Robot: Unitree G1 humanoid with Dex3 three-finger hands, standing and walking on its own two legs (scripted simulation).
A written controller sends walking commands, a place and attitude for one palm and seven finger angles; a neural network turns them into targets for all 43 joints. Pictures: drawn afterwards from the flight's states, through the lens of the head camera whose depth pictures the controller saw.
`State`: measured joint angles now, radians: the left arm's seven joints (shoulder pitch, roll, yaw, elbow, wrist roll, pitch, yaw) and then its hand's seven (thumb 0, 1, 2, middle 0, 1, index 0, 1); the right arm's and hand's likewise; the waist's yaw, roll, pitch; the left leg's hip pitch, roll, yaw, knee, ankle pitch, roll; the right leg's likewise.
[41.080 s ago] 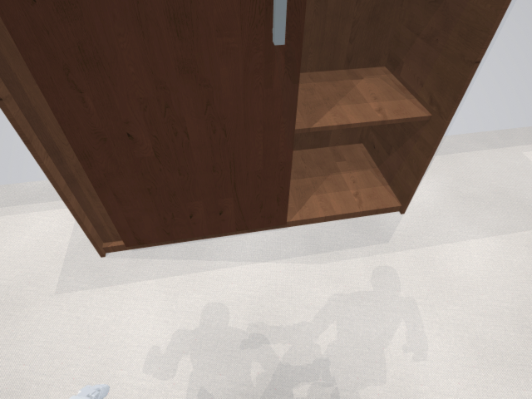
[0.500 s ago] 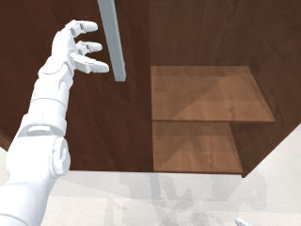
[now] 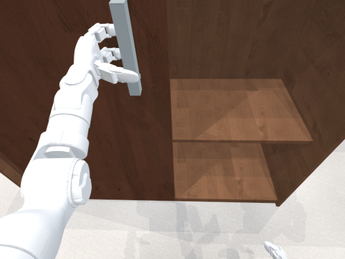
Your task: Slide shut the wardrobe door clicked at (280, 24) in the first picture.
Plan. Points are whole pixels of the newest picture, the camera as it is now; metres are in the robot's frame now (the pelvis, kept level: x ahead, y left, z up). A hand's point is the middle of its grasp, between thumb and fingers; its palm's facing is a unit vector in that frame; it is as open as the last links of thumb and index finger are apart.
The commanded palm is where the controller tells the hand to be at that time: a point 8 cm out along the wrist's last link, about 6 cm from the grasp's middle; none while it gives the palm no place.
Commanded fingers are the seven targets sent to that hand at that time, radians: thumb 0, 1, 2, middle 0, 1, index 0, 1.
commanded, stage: slide the fingers in behind the handle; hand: left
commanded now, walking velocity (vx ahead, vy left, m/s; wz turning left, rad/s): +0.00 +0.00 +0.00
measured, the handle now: (130, 48) +0.51 +0.11 +0.24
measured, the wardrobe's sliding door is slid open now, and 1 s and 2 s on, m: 0.60 0.60 0.60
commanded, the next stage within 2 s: move the hooked fingers beside the handle in 0.48 s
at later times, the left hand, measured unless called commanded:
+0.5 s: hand (118, 57) +0.47 +0.13 +0.24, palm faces -0.01 -1.00 -0.01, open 13.8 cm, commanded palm +0.46 +0.17 +0.24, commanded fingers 0.00 -0.50 0.30 -0.30 -1.20 -0.30 -1.20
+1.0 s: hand (120, 57) +0.47 +0.12 +0.24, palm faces -0.01 -1.00 +0.00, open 13.8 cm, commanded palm +0.46 +0.18 +0.24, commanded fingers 0.00 -0.50 0.30 -0.30 -1.20 -0.30 -1.20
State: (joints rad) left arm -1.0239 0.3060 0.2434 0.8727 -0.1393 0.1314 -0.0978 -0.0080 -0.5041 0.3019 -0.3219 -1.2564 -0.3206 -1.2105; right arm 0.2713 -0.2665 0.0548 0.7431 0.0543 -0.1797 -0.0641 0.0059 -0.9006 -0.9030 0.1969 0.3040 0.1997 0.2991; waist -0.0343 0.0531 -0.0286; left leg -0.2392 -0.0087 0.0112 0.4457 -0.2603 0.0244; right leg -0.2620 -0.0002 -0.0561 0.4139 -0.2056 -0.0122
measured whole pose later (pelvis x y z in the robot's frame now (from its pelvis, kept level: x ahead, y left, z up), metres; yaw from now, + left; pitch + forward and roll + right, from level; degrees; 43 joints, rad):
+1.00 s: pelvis -0.01 +0.00 +0.00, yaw -1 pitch +3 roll -1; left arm -1.05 0.31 0.25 0.92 -0.11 0.09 -0.08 -0.01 -0.50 0.30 -0.37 -1.24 -0.34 -1.23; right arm 0.30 -0.27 0.04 0.74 0.05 -0.18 -0.06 0.01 -0.90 -0.90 0.20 0.30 0.20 0.30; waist -0.05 0.05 -0.03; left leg -0.25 -0.01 0.03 0.44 -0.25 0.03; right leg -0.28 0.00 -0.04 0.40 -0.18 -0.01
